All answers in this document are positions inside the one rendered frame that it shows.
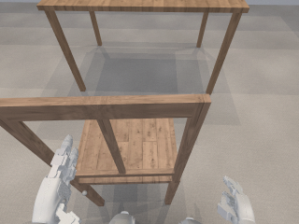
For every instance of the left robot thigh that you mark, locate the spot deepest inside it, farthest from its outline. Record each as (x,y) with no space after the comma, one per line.
(122,218)

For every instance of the right robot hand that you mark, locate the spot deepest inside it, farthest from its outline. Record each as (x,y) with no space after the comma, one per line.
(237,208)

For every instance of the table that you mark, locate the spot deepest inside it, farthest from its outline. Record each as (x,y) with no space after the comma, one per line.
(237,7)

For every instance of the chair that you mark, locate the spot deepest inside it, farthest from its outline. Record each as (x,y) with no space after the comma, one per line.
(126,139)

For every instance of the left robot hand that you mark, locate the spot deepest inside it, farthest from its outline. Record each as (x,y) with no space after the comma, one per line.
(55,187)

